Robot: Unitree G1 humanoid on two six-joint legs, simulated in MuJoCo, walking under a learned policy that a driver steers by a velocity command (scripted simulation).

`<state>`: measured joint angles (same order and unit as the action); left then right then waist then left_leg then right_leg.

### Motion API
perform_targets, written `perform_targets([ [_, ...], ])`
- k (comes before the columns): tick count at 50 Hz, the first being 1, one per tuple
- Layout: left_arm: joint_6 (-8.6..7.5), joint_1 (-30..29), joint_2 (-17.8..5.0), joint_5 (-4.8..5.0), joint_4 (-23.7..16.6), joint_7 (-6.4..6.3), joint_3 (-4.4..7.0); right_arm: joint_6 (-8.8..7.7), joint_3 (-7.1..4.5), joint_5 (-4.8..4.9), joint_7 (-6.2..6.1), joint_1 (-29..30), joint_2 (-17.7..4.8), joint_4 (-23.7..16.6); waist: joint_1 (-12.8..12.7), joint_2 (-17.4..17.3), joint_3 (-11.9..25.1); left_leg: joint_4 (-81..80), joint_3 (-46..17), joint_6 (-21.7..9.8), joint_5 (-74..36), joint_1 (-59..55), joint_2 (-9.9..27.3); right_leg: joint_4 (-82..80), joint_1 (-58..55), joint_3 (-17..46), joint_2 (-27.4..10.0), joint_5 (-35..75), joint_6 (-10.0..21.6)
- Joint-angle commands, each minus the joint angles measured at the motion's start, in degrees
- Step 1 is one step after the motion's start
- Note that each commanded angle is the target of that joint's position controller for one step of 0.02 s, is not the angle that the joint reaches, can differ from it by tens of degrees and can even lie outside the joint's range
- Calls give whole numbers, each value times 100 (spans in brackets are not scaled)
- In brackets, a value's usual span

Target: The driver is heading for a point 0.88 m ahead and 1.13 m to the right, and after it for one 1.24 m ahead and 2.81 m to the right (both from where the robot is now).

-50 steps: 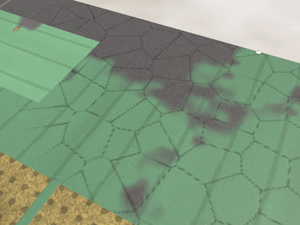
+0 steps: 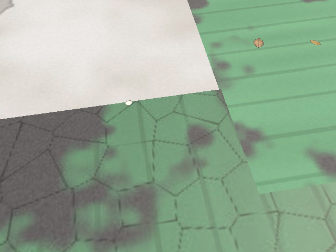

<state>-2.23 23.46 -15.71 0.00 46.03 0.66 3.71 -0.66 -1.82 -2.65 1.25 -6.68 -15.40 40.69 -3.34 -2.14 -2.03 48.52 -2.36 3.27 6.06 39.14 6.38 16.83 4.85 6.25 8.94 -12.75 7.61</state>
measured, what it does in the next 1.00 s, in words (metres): walks ahead, turning right: left foot, then right foot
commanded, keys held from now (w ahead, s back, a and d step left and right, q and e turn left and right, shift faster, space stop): w+e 0.12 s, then e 0.88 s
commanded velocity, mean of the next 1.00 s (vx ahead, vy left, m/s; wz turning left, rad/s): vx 0.18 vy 0.00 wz -0.60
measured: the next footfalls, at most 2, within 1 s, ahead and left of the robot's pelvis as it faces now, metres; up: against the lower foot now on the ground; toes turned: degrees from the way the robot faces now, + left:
left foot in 0.20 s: +0.30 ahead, +0.12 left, +0.00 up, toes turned -9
right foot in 0.68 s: +0.26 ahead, -0.10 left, +0.00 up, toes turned -26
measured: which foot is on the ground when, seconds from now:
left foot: up 0.00-0.18, down 0.20-0.68, up 0.70-1.00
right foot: down 0.00-0.20, up 0.22-0.66, down 0.68-1.00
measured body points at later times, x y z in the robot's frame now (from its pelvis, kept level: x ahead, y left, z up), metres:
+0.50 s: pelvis +0.20 +0.04 +0.00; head +0.25 +0.05 +0.45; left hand +0.42 +0.26 -0.12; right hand +0.21 -0.24 -0.11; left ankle +0.26 +0.13 -0.74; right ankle +0.22 -0.09 -0.67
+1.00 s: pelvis +0.23 +0.00 +0.00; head +0.25 -0.03 +0.44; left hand +0.49 +0.17 -0.10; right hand +0.19 -0.30 -0.12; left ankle +0.32 +0.12 -0.70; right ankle +0.22 -0.08 -0.74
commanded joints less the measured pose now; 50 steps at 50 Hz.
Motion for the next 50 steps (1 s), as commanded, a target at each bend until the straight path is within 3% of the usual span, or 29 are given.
perform_targets([
  [1,-83,338,-913,-13,-252,-54,226,-102,-56,31,26,728,-389,-553,-118,524,-13,-582,146,-3,-436,182,-266,-253,-245,1277,-1473,2155,583],
  [5,-61,480,-1006,-73,-232,-127,242,-200,-23,88,41,1128,-459,-764,-196,614,-42,-1281,117,-149,-269,-203,-514,161,-550,1578,-1598,2783,493],
  [7,-50,160,-1085,-79,-289,-156,256,-249,-64,101,-17,613,-583,-650,116,685,2,-1744,108,-306,59,-1221,-711,558,-258,1596,-1514,3373,230],
  [8,-61,36,-1114,-67,-305,-142,259,-290,-120,89,-91,60,-712,-475,339,652,243,-1942,199,-408,143,-2042,-913,1153,-117,1523,-1304,4141,50],
  [9,-102,-89,-1081,21,-305,-100,246,-387,-171,47,-169,-638,-853,-330,732,444,628,-2369,96,-568,-498,-3154,-692,2181,225,1255,-935,4171,-158],
  [10,-149,-55,-685,124,-498,-76,139,-453,-254,-61,-271,-1511,-1247,-297,992,-48,1494,-2254,-1011,-854,-959,-4671,647,3724,1070,917,-618,2284,-342],
  [11,-81,822,-304,274,-602,-155,74,-367,-344,-68,-265,-1403,-1677,-400,526,-1334,2276,-2292,-3175,-1705,-2893,-5710,2374,5337,2448,143,301,-2490,-503],
  [12,31,820,-877,-56,-396,-222,162,-272,-301,126,-219,-1317,-1225,-407,426,-476,2057,-2120,-3186,-1773,-3470,-5133,2132,5819,2613,134,-266,-2153,-485],
  [13,90,427,-877,-90,-398,-196,192,-260,-176,169,-223,-973,-761,-440,382,-273,1461,-2266,-2380,-1725,-3305,-4488,1867,5858,2690,44,-385,-1757,-545],
  [14,151,124,-802,-119,-411,-146,177,-253,-76,165,-212,-709,-435,-434,331,-43,923,-2512,-1564,-1517,-3239,-3892,1462,5605,2698,-59,-607,-1487,-619],
  [15,227,-34,-740,-145,-453,-73,186,-260,-37,163,-230,-605,-364,-417,291,-336,701,-2691,-1069,-1363,-3130,-3562,1183,5406,2647,-104,-727,-1313,-681],
  [17,382,-10,-602,-155,-482,54,167,-295,-67,178,-224,-609,-495,-313,178,-614,535,-2925,-461,-1362,-3484,-3021,963,5316,2366,-242,-703,-1062,-790],
  [19,438,-115,-536,-122,-559,100,155,-322,-108,157,-222,-600,-591,-265,96,-539,640,-3004,-158,-1459,-3600,-2943,1003,5199,2370,-297,-672,-889,-833],
  [23,529,-708,-425,-157,-832,167,83,-241,-145,147,-247,-570,-657,-202,133,-585,538,-3164,373,-1452,-2817,-2840,1031,4338,2489,-484,-908,-318,-847],
  [26,547,-1097,-331,-142,-1001,233,8,-172,-193,144,-230,-574,-767,-180,229,-650,487,-3095,763,-1334,-2152,-2618,975,3349,1953,-710,-990,-52,-778],
  [30,537,-1472,-440,-119,-1216,227,25,-26,-306,137,-189,-822,-1022,-127,444,-718,445,-2738,782,-1209,-1428,-2848,1186,2478,1605,-970,-894,-567,-652],
  [32,470,-1408,-438,-132,-1254,211,43,82,-344,188,-200,-832,-1088,-103,385,-600,427,-2259,880,-1007,-889,-2869,1175,1627,1201,-1049,-800,-511,-526],
  [33,397,-1200,-501,-185,-1173,161,68,134,-348,177,-198,-1002,-1045,-32,305,-229,515,-1692,1043,-766,-447,-2689,1016,1005,708,-888,-744,-92,-440],
  [34,308,-904,-966,-243,-1138,67,179,183,-300,122,-170,-1327,-808,-56,268,1054,695,-335,1428,-407,748,-2034,559,265,65,518,-1702,803,-227],
  [35,320,-802,-1743,-137,-1277,21,359,239,-169,143,-168,-1168,-436,-507,258,2152,634,785,1319,-40,3322,-488,-496,171,-325,2622,-3126,2887,774],
  [36,344,-277,-1574,-20,-1116,1,409,330,-221,105,-222,-750,-724,-474,-196,1283,926,1582,458,-19,3306,-388,-452,323,-399,2341,-3061,3255,1219],
  [38,401,-867,-1074,-50,-1059,-76,231,322,-221,227,-224,-623,-633,-419,211,954,395,1512,123,-71,2363,-439,-298,272,181,1389,-2316,2729,865],
  [40,423,-1366,-797,-23,-1157,-117,145,310,-268,105,-220,-769,-763,-304,415,1040,428,1314,185,-78,1852,-751,-365,260,374,1017,-1844,2627,580],
  [43,381,-1180,-911,-40,-1071,-57,184,368,-246,134,-190,-779,-640,-286,396,728,658,1063,150,-60,1771,-918,-504,288,346,1117,-1797,2568,602],
  [50,441,-942,-1080,-126,-959,7,287,358,-185,182,-231,-326,-540,-486,162,905,530,-170,32,-165,1791,-1289,-740,250,606,1877,-1719,1088,621],
])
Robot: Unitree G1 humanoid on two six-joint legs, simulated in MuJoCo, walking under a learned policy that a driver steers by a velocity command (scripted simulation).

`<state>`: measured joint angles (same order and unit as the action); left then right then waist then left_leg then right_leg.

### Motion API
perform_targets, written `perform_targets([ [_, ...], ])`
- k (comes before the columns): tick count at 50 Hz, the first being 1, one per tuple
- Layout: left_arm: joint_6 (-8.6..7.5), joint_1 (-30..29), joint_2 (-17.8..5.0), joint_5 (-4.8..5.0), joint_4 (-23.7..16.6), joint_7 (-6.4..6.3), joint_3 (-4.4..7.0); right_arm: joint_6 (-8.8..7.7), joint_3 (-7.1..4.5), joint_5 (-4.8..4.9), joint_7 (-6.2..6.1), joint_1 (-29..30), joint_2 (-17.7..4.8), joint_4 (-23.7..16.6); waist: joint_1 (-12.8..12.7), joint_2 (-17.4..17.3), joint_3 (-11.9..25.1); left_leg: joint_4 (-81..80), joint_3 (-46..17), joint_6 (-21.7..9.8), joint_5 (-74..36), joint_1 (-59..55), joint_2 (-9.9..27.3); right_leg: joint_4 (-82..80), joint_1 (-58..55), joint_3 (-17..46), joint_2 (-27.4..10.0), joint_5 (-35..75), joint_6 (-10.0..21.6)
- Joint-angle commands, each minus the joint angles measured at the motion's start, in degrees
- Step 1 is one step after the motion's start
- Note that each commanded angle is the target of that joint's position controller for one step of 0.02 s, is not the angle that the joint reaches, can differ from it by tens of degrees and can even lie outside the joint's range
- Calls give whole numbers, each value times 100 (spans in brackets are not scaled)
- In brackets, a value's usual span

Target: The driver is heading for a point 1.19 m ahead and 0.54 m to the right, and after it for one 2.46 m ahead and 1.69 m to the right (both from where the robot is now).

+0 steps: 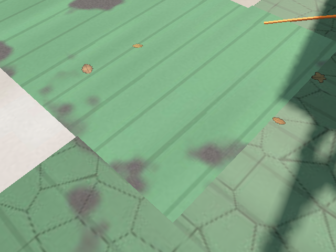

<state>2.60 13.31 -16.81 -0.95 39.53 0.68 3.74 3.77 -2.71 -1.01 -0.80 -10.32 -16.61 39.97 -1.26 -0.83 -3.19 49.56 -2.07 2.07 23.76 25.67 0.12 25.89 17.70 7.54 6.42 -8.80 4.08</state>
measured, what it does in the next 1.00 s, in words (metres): walks ahead, turning right: left foot, then right foot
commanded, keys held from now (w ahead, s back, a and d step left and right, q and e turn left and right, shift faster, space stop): e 0.42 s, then w+e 0.26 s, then w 0.32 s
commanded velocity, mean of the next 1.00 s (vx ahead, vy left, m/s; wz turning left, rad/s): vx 0.19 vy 0.00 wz -0.51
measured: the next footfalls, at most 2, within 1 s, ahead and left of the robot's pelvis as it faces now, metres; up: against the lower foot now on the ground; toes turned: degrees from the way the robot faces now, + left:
left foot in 0.14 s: +0.05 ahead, +0.12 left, +0.00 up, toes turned -9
right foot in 0.58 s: -0.03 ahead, -0.08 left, +0.00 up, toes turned -22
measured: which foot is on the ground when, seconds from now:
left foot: up 0.00-0.12, down 0.14-0.56, up 0.58-1.00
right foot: down 0.00-0.14, up 0.16-0.56, down 0.58-1.00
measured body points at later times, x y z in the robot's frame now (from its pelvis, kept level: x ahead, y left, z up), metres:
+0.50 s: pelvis -0.01 +0.02 +0.00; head +0.02 +0.02 +0.45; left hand +0.20 +0.24 -0.11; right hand +0.02 -0.28 -0.10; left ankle +0.01 +0.12 -0.74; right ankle -0.07 -0.08 -0.71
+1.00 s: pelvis +0.14 -0.07 -0.01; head +0.16 -0.09 +0.44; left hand +0.24 +0.19 -0.14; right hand +0.19 -0.38 -0.11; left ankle +0.32 -0.05 -0.72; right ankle -0.06 -0.07 -0.74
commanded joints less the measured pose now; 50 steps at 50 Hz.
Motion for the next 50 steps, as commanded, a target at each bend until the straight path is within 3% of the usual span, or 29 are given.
perform_targets([
  [1,-33,51,-983,-40,-305,18,294,-102,-91,35,-37,30,-421,-425,-39,787,657,-447,3,-75,48,-98,-175,-619,-620,1849,-1443,735,943],
  [4,-9,-113,-988,-29,-294,54,314,-166,-76,86,-83,-192,-422,-413,79,854,685,-1257,-10,-210,30,-744,-358,-500,-446,2177,-1326,948,757],
  [6,-2,-346,-907,67,-304,29,295,-241,-78,56,-163,-642,-414,-292,389,711,653,-2716,-21,-323,-717,-1719,-307,-249,58,2131,-995,390,342],
  [7,-28,-231,-627,116,-348,-3,224,-280,-161,-25,-224,-693,-828,-310,316,-5,646,-3432,-887,-530,-344,-2161,640,379,616,1675,-551,-687,-30],
  [8,-56,-22,-342,143,-430,-35,170,-263,-265,-54,-211,-279,-1400,-494,130,-1258,503,-3942,-2469,-1059,-261,-2275,2072,1582,1549,281,514,-1971,-310],
  [9,-40,-136,-854,-121,-358,-52,293,-233,-288,-100,-160,-218,-1315,-485,200,-1033,305,-3800,-2466,-1539,-903,-1431,2357,2782,1405,1,167,-2275,-391],
  [10,-19,-67,-951,-121,-254,-18,359,-249,-158,-65,-128,19,-870,-541,10,-598,198,-3691,-1988,-1533,-1324,-1151,2032,3349,1158,80,35,-1997,-394],
  [11,22,105,-882,-96,-122,29,360,-258,-93,-32,-110,306,-637,-573,-143,-448,89,-3583,-1356,-1371,-1653,-1018,1632,3754,1059,13,3,-1667,-430],
  [12,64,247,-834,-66,-53,87,354,-266,-74,-33,-125,475,-583,-618,-220,-613,166,-3490,-925,-1241,-1892,-1208,1352,4041,1114,-82,-16,-1426,-482],
  [14,102,259,-737,-4,-12,159,305,-281,-75,-36,-156,332,-572,-607,-78,-715,231,-3302,-470,-1246,-2658,-1654,1201,4087,1324,-297,-82,-1383,-633],
  [17,133,-192,-596,17,-165,182,227,-294,-139,-18,-164,-238,-682,-428,269,-698,322,-3088,-361,-1378,-3274,-2416,1410,3526,1564,-448,-227,-1513,-763],
  [21,164,-431,-438,50,-297,221,123,-291,-218,-44,-95,-345,-841,-326,376,-896,444,-2874,-60,-1383,-3607,-2444,1578,2453,958,-729,-424,-1803,-691],
  [23,152,-529,-467,52,-376,260,89,-284,-273,-88,-23,-399,-974,-284,456,-1034,547,-3092,12,-1308,-2058,-2169,1598,1892,460,-988,-439,-1863,-530],
  [25,123,-657,-542,44,-452,310,84,-274,-317,-119,33,-396,-1095,-243,468,-1106,398,-3344,-56,-1214,-364,-1789,1655,1306,69,-1168,-410,-1890,-351],
  [27,39,-282,-478,-15,-309,310,64,-253,-327,-44,54,-236,-1101,-231,122,-784,256,-3055,223,-990,330,-1073,1569,188,-905,-1332,-298,-1326,-114],
  [28,-30,374,-553,-54,-11,260,102,-256,-292,-33,50,-194,-942,-224,-157,-369,355,-2372,539,-783,615,-406,1343,-225,-1830,-1175,-180,-1347,28],
  [29,-115,1098,-978,-114,205,189,220,-255,-161,-61,94,-116,-481,-333,-465,1159,447,-398,1316,-442,1067,680,791,-1146,-2604,653,-1340,-2626,322],
  [30,-180,1301,-1707,-17,31,165,354,-260,-86,-169,119,423,-306,-796,-595,1927,29,637,980,-226,1532,2423,-140,-1844,-2519,3515,-2732,-3604,1116],
  [31,-181,1215,-1365,-46,101,101,300,-299,-183,-200,145,766,-726,-848,-657,1034,-345,1007,123,-262,932,2483,245,-1865,-2088,3234,-2700,-3321,1374],
  [32,-191,883,-1076,-3,91,53,183,-358,-217,-61,227,615,-811,-746,-339,911,-474,945,77,-263,216,2281,383,-1846,-1866,2625,-2356,-3156,1249],
  [33,-234,627,-917,22,75,19,126,-435,-228,-33,278,379,-844,-572,-133,811,-542,754,90,-208,-298,2016,451,-1891,-1723,2068,-1965,-2510,1058],
  [35,-369,449,-754,34,69,-39,55,-465,-225,-188,326,-8,-798,-266,36,774,-293,697,224,-90,-905,1584,431,-1817,-1786,1339,-1525,-872,897],
  [38,-524,804,-728,74,302,-3,40,-423,-171,-169,356,20,-594,-194,27,564,-58,527,376,-3,-1285,1508,395,-1677,-1900,897,-1442,584,890],
  [43,-581,1331,-729,32,644,-42,19,-440,-88,-112,388,883,-440,-406,-308,629,-314,-449,503,-6,-1770,1656,348,-1691,-1978,745,-1470,1064,865],
  [46,-624,1493,-791,8,827,-86,11,-486,-44,-82,409,1273,-384,-562,-382,621,-429,-1067,561,-189,-1844,1380,252,-1614,-2032,734,-1616,1612,828],
  [48,-648,1438,-851,4,925,-128,12,-513,-46,-71,387,1213,-416,-587,-262,633,-462,-1361,572,-394,-1734,996,171,-1550,-2070,722,-1745,2102,748],
  [50,-674,1195,-928,-14,967,-156,11,-535,-98,-46,291,553,-507,-388,106,646,-193,-1607,664,-618,-1425,-114,-119,-993,-1968,521,-1697,3671,545],
])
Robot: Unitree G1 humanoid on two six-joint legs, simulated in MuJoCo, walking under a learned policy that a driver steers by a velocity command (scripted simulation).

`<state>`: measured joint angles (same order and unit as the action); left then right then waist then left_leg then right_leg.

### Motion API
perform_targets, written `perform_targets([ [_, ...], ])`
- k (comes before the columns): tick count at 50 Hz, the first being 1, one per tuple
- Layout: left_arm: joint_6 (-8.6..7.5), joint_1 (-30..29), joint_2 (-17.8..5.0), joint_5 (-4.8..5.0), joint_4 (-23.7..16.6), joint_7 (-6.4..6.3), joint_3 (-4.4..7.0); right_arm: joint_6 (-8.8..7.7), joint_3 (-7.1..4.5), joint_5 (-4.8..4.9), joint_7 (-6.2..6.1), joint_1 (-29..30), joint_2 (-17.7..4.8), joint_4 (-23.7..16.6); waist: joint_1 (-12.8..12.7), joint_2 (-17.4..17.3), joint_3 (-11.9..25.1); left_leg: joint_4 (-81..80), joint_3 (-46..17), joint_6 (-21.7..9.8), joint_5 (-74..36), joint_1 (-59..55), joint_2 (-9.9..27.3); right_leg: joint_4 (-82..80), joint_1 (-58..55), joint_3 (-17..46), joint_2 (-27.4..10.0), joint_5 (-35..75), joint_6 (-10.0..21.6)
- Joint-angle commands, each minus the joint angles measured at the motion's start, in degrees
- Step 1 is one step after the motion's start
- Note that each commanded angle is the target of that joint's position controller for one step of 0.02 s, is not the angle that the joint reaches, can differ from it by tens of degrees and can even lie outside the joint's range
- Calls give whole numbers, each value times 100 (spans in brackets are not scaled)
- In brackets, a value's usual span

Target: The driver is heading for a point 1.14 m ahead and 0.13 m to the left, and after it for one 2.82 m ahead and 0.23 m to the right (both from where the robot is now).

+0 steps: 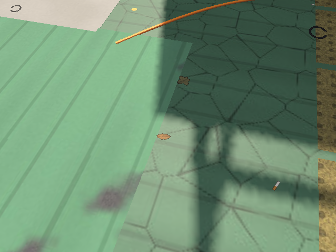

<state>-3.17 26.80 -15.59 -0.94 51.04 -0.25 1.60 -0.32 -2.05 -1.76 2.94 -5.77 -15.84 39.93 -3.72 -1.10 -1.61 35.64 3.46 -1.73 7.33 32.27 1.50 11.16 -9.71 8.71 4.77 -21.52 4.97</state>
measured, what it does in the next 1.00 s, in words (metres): walks ahead: left foot, then right foot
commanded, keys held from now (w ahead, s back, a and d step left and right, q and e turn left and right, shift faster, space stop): w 1.00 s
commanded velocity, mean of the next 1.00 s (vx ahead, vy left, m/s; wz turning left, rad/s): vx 0.49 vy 0.00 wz -0.04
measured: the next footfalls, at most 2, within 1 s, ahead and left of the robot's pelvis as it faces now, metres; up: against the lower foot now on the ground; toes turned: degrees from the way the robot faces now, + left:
left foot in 0.04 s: +0.19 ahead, +0.10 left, +0.00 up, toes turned +2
right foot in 0.56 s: +0.49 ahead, -0.09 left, +0.00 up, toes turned -4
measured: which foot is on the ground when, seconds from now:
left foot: up 0.00-0.02, down 0.04-0.56, up 0.58-1.00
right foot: down 0.00-0.04, up 0.06-0.54, down 0.56-1.00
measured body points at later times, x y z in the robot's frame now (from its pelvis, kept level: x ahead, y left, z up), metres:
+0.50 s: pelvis +0.28 +0.01 +0.01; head +0.32 +0.01 +0.46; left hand +0.49 +0.23 -0.10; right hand +0.22 -0.24 -0.13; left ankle +0.16 +0.10 -0.73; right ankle +0.45 -0.10 -0.70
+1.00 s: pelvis +0.56 -0.02 +0.01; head +0.58 -0.02 +0.46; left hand +0.49 +0.23 -0.13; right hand +0.73 -0.25 -0.10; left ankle +0.72 +0.11 -0.69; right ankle +0.45 -0.09 -0.73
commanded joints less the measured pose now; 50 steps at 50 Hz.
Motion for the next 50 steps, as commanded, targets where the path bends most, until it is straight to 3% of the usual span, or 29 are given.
perform_targets([
  [1,-94,-194,-1097,-37,-141,-60,237,-146,-228,43,-168,-586,-694,-161,654,592,49,-346,186,-353,407,-1610,-475,1327,785,256,-1414,5885,370],
  [2,-101,-250,-1085,-30,-117,-46,226,-198,-290,21,-259,-1527,-814,122,1103,384,591,-628,68,-498,268,-2884,-366,2550,1239,12,-1158,5736,264],
  [3,-134,-21,-673,63,-261,-9,104,-246,-406,-117,-358,-2320,-1319,224,1277,-359,1369,-939,-1620,-847,1733,-4417,979,4393,2517,-216,-691,3904,109],
  [4,-138,370,-355,113,-290,10,65,-254,-479,-134,-299,-2479,-1690,335,1005,-1507,1718,-1883,-4437,-1429,2118,-4948,2252,6014,3916,-373,405,-610,-54],
  [5,-136,-76,-735,-66,-280,4,139,-237,-384,42,-244,-1973,-1254,367,808,-771,1003,-2196,-4597,-1375,2340,-4207,2031,6452,4322,85,76,-428,90],
  [6,-140,-385,-775,-47,-306,53,156,-249,-308,89,-224,-1406,-891,280,601,-322,360,-2201,-3571,-1316,2106,-3436,1889,6320,4347,-49,-254,109,122],
  [7,-140,-614,-675,-58,-324,93,116,-287,-239,60,-203,-1149,-644,276,527,-70,125,-2320,-2887,-1195,1481,-2953,1585,6014,4220,-187,-471,397,135],
  [9,-35,-567,-524,-137,-267,156,79,-368,-146,67,-215,-1076,-431,426,300,-270,1,-2510,-2023,-1027,460,-2422,1184,5620,3893,-382,-704,530,33],
  [12,61,-743,-346,-155,-274,227,27,-503,-145,127,-185,-1396,-476,686,247,-297,-86,-2739,-1491,-1119,-397,-2329,1087,5255,4090,-619,-830,714,-117],
  [15,80,-1582,-279,-160,-532,265,-28,-518,-136,141,-183,-1650,-476,887,368,-232,-338,-2994,-1076,-1113,-648,-2444,938,4446,4667,-864,-1010,1332,-304],
  [18,44,-2320,-118,-119,-738,300,-118,-524,-125,164,-177,-1819,-476,1043,519,-238,-379,-2937,-626,-955,-1197,-2422,697,3206,4396,-1112,-931,2032,-393],
  [22,28,-2862,-180,-77,-871,281,-127,-514,-138,141,-216,-2131,-582,1253,667,-255,-355,-2752,-597,-869,-1771,-2866,911,2379,4028,-1233,-770,2297,-303],
  [25,-5,-2808,-319,-99,-877,233,-65,-456,-149,89,-278,-2111,-641,1363,548,-283,-314,-2271,-618,-789,-2705,-3468,1121,2051,3816,-1225,-622,1698,-74],
  [26,-32,-2490,-389,-110,-778,206,-21,-434,-158,72,-298,-2048,-685,1380,390,-325,-148,-1822,-565,-720,-3434,-3579,1108,1918,3391,-1265,-470,1412,22],
  [27,-79,-1802,-471,-130,-546,168,40,-400,-160,71,-304,-1997,-710,1405,86,-268,208,-974,-433,-636,-3925,-3547,985,1613,2583,-1343,-291,1357,155],
  [28,-141,-844,-689,-204,-236,105,139,-388,-128,80,-303,-2005,-638,1384,-275,-100,766,205,-244,-529,-3394,-2954,751,1505,1280,-1113,-489,1334,356],
  [29,-156,25,-1231,-346,-134,13,288,-407,-10,187,-271,-2158,-230,1114,-439,745,1614,2162,56,-343,-1218,-1470,309,1381,-332,842,-2082,560,796],
  [30,-77,70,-1444,-220,-57,21,369,-390,-5,239,-263,-2606,-59,1142,-204,1556,2061,3603,-201,-251,2453,-9,-587,643,-1000,3112,-3014,527,1404],
  [31,-44,-428,-1051,-33,-81,43,306,-349,-147,129,-312,-2016,-601,1139,-112,624,1213,3803,-707,-342,2004,489,-194,547,-398,2508,-2616,302,1163],
  [32,-69,-900,-733,5,-140,57,226,-399,-134,138,-270,-1660,-508,1032,48,505,563,3569,-697,-363,1455,464,16,380,412,1668,-2383,748,1021],
  [33,-111,-1144,-512,-21,-138,72,173,-403,-114,140,-246,-1524,-397,1038,210,391,301,3258,-666,-347,1152,234,196,189,955,1122,-2104,1266,849],
  [35,-183,-1200,-305,7,-11,47,111,-265,-88,-6,-178,-1666,-245,1134,483,518,136,2888,-604,-204,965,-263,340,-46,1601,430,-1749,1917,648],
  [38,-306,-899,-421,62,207,52,142,-136,-83,-44,-99,-1408,-150,1066,569,443,30,2621,-437,-40,677,-107,396,-315,1718,50,-1633,2370,733],
  [43,-273,-446,-407,57,469,51,126,-131,-43,-5,-81,-206,-134,686,351,372,-317,1428,-192,144,-286,532,508,-550,1503,-381,-1426,2643,696],
  [46,-266,-151,-437,39,622,39,120,-160,26,28,-90,353,-47,524,177,406,-370,604,-14,106,-654,392,381,-502,1248,-547,-1417,3022,653],
  [50,-223,158,-479,-22,830,-20,126,-201,29,34,-124,817,-135,337,66,442,-467,-2,41,-109,-501,422,239,-264,528,-539,-1666,3512,645],
])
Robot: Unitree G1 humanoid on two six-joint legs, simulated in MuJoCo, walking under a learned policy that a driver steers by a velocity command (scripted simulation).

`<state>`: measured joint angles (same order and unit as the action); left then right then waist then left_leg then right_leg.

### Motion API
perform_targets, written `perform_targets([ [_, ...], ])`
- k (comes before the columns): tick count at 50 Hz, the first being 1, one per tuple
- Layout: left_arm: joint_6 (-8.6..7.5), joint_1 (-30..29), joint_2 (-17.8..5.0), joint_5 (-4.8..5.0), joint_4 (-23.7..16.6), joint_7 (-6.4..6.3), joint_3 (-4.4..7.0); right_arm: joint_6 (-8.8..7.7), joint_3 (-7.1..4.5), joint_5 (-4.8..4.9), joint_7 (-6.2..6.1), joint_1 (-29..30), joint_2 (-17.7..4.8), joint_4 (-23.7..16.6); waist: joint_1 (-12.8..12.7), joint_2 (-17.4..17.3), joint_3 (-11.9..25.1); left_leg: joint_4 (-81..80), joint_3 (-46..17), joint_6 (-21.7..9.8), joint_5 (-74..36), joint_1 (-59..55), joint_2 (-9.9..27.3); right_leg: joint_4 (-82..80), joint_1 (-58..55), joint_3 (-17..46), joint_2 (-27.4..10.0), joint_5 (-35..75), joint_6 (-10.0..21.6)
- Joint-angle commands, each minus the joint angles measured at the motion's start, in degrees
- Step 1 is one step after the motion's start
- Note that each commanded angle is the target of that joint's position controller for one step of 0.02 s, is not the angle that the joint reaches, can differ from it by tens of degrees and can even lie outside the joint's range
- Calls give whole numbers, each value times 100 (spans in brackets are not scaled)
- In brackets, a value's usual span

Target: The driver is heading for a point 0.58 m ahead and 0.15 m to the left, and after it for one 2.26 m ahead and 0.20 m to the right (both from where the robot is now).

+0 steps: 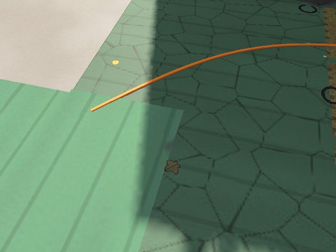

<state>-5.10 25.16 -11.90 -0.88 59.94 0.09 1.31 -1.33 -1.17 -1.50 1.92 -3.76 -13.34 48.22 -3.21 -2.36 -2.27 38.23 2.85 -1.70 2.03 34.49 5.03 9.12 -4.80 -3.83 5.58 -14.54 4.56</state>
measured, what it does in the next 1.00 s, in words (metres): walks ahead: left foot, then right foot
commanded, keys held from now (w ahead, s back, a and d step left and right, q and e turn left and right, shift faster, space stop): w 0.30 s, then no key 0.20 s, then q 0.50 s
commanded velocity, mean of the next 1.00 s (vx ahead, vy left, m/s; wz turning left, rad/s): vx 0.26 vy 0.00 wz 0.17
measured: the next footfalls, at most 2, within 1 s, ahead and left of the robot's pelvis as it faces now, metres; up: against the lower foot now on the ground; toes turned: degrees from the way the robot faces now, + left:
left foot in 0.10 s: +0.24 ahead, +0.10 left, +0.00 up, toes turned +4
right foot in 0.60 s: +0.45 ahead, -0.06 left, +0.00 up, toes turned -1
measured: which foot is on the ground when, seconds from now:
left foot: up 0.00-0.08, down 0.10-0.60, up 0.62-1.00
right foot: down 0.00-0.12, up 0.14-0.58, down 0.60-1.00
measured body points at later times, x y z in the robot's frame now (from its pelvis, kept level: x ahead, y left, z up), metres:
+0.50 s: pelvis +0.26 +0.04 +0.00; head +0.29 +0.05 +0.45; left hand +0.39 +0.27 -0.14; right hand +0.21 -0.20 -0.14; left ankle +0.20 +0.10 -0.74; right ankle +0.40 -0.09 -0.70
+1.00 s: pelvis +0.31 +0.03 -0.01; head +0.33 +0.04 +0.44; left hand +0.34 +0.30 -0.15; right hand +0.45 -0.21 -0.14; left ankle +0.29 +0.12 -0.72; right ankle +0.41 -0.06 -0.74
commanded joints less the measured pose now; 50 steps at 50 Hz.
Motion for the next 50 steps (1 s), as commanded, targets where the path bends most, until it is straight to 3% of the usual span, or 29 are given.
perform_targets([
  [1,-18,314,-875,-41,-26,-74,164,-119,-71,5,-28,623,-419,-517,53,570,-406,-368,107,-192,200,149,-155,62,-126,713,-1815,3060,665],
  [3,-5,139,-952,-59,-4,-108,186,-170,-115,1,-66,268,-485,-434,287,607,-248,-620,204,-387,635,-487,-376,611,-241,583,-1833,4238,545],
  [4,8,53,-1002,-67,6,-112,202,-203,-169,-8,-108,-276,-564,-258,526,614,38,-764,277,-498,790,-1181,-570,1268,-207,500,-1767,4953,468],
  [5,31,-42,-986,-46,-3,-103,195,-259,-243,-46,-160,-1247,-668,87,935,441,539,-1111,333,-641,565,-2362,-688,2366,115,295,-1532,4957,354],
  [6,18,-39,-817,-1,-146,-90,131,-306,-370,-176,-231,-2303,-1069,345,1273,46,1208,-1176,-715,-929,971,-3909,278,3961,1258,119,-1251,3336,247],
  [7,18,641,-242,174,-218,-24,42,-284,-529,-217,-225,-2614,-1673,409,964,-1304,1825,-1801,-3645,-1720,1405,-5341,1908,6126,3346,-87,-81,-801,-21],
  [8,24,296,-789,10,-171,-41,188,-215,-483,36,-172,-2150,-1379,371,866,-532,1549,-2255,-4098,-1665,1544,-4931,1748,6654,3886,792,-223,-1333,81],
  [9,7,-141,-812,12,-316,-22,222,-217,-400,87,-162,-1508,-1058,268,617,-249,704,-2301,-3100,-1514,1451,-4145,1593,6592,4094,787,-543,-820,116],
  [10,-19,-420,-701,13,-369,-3,198,-263,-315,62,-135,-1228,-701,253,524,86,328,-2494,-2497,-1373,884,-3496,1344,6289,3957,745,-747,-437,110],
  [12,108,-417,-501,-101,-345,43,179,-343,-212,67,-159,-1129,-368,404,227,-78,95,-2731,-1625,-1045,198,-2761,877,5741,3450,683,-983,-172,11],
  [15,256,-540,-343,-135,-369,124,166,-463,-218,95,-165,-1545,-461,644,140,-86,86,-2897,-1175,-1052,-443,-2622,731,5407,3423,509,-1013,35,-134],
  [17,300,-910,-324,-134,-476,118,157,-486,-210,91,-180,-1709,-524,745,141,-23,-134,-2879,-844,-1047,-1685,-2609,687,5011,3686,353,-1039,320,-269],
  [20,289,-1391,-199,-71,-612,85,82,-450,-138,80,-190,-1836,-434,857,194,-138,-130,-2587,-229,-861,-3312,-2587,400,3960,3463,98,-915,779,-376],
  [24,265,-1785,-187,-4,-642,3,11,-376,-88,73,-246,-2097,-426,1030,416,-357,61,-2284,-99,-726,-3634,-2950,356,2934,2957,-77,-639,1317,-296],
  [26,235,-1791,-273,-22,-614,-58,22,-322,-69,55,-283,-2146,-371,1113,443,-376,40,-1993,-278,-765,-3624,-3138,474,2674,2792,7,-590,1121,-208],
  [28,169,-1467,-402,-34,-493,-122,75,-271,-80,54,-325,-2031,-398,1129,305,-344,25,-1483,-588,-737,-3572,-3294,527,2155,2463,121,-509,934,-93],
  [29,95,-1087,-469,-48,-372,-161,112,-253,-106,94,-335,-1885,-464,1106,84,-184,92,-956,-617,-611,-3304,-3245,392,1491,1975,156,-512,1465,-30],
  [30,-6,-637,-808,-105,-277,-208,199,-272,-115,142,-338,-1913,-465,1012,-8,212,458,-196,-557,-427,-2376,-2776,143,1427,1005,545,-1051,3494,66],
  [31,-20,-231,-1265,-151,-311,-231,310,-264,-47,269,-363,-2334,-121,843,126,1073,1265,1223,-235,-250,730,-1735,-408,1956,-401,1668,-2528,6433,681],
  [32,98,-283,-1161,54,-417,-184,314,-125,-96,318,-414,-2599,-96,951,46,1422,1904,2427,-167,-177,3700,-1190,-1014,1890,-616,2303,-3190,7112,1422],
  [33,188,-551,-982,138,-548,-172,287,-3,-223,145,-427,-2376,-412,978,144,822,1602,3025,-397,-139,3650,-980,-800,1589,-37,2005,-3004,5727,1437],
  [34,246,-996,-737,112,-675,-208,224,61,-266,23,-384,-2028,-374,898,250,618,1022,3121,-430,-89,3249,-817,-632,1226,659,1687,-2727,4341,1263],
  [35,292,-1319,-554,59,-751,-274,172,122,-288,-13,-340,-1803,-279,831,376,611,531,2989,-451,-19,2880,-804,-463,889,1313,1346,-2468,3353,1069],
  [36,326,-1454,-485,25,-779,-336,156,199,-314,-41,-308,-1719,-244,774,473,737,294,2843,-425,67,2594,-924,-374,677,1796,1045,-2261,2714,939],
  [39,346,-1526,-528,-53,-854,-379,176,382,-338,-26,-287,-1855,-95,737,587,734,412,2676,-200,218,2317,-1161,-445,565,2217,558,-2108,2033,952],
  [43,359,-1554,-721,-72,-907,-358,236,536,-327,-29,-254,-1421,-109,432,500,916,473,1720,-76,194,2160,-1142,-296,455,2172,390,-2216,814,922],
  [48,496,-1528,-1011,-92,-963,-285,344,572,-347,31,-142,-1143,-285,68,368,931,608,751,182,6,2330,-1607,-347,589,2063,287,-2490,74,773],
  [50,564,-1615,-1126,-60,-1002,-277,397,538,-355,45,-103,-1382,-294,35,497,814,595,-52,285,-152,2064,-2120,-424,854,2233,113,-2486,-202,494],
])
